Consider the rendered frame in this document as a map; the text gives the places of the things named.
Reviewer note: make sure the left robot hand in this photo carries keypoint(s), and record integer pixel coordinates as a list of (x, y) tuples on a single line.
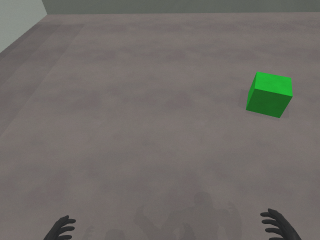
[(58, 229)]

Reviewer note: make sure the right robot hand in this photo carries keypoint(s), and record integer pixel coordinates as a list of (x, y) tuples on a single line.
[(284, 227)]

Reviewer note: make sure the carton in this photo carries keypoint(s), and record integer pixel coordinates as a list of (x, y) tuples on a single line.
[(269, 94)]

